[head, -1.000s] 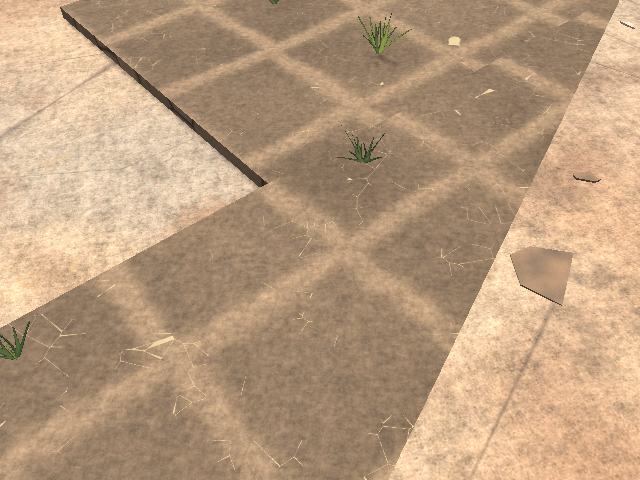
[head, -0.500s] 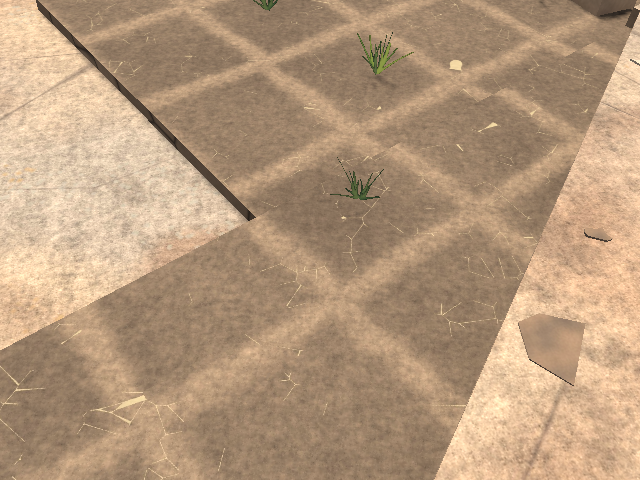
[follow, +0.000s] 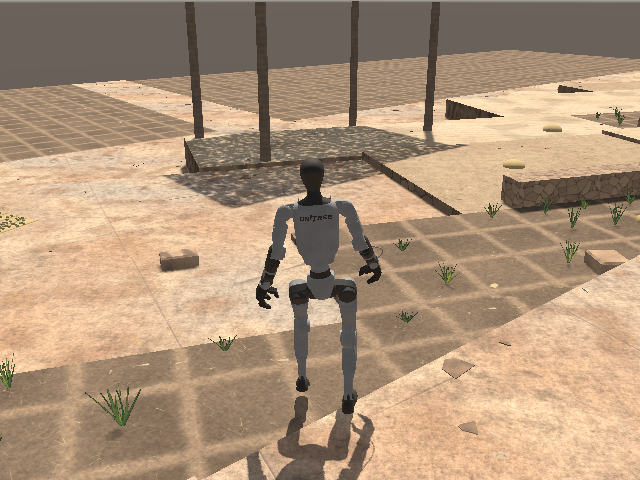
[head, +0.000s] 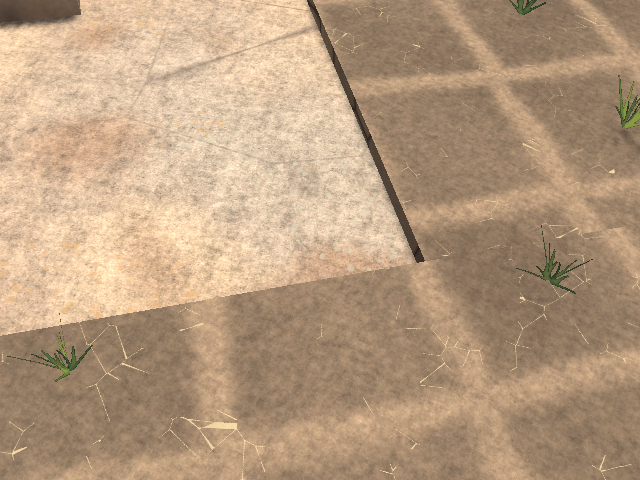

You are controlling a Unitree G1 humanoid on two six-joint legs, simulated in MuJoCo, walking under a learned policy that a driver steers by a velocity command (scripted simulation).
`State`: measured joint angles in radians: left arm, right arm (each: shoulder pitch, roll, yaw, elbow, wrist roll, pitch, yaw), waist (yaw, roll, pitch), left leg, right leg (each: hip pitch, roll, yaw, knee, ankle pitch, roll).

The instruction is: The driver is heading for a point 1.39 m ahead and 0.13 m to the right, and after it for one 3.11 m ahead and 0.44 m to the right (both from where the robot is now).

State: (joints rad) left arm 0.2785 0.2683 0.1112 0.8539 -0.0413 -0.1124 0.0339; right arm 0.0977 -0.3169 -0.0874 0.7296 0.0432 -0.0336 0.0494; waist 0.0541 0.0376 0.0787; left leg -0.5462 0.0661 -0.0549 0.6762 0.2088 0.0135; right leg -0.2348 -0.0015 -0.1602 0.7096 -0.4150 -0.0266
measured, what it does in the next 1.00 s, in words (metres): goes down: left foot 0.13 m lower, then right foot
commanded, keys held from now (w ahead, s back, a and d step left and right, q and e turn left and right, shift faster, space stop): w+q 0.12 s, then w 0.14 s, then w+e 0.74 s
